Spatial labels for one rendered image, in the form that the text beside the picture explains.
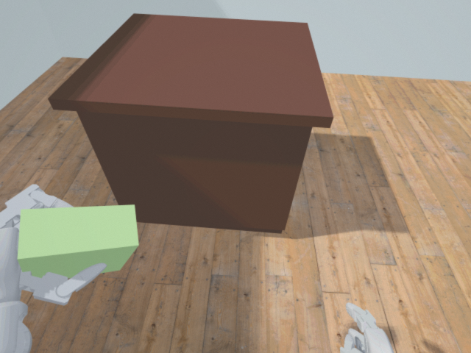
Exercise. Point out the robot right hand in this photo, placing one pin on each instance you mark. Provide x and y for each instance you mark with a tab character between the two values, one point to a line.
374	339

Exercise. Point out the table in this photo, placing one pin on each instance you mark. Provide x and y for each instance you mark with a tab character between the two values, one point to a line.
201	122

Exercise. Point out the left robot forearm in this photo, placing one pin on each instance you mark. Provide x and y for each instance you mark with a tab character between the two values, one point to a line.
15	337

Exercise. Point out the sponge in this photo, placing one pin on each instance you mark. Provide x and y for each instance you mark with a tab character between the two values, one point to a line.
67	240

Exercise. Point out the robot left hand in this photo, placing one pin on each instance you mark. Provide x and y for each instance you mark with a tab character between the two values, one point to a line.
52	287

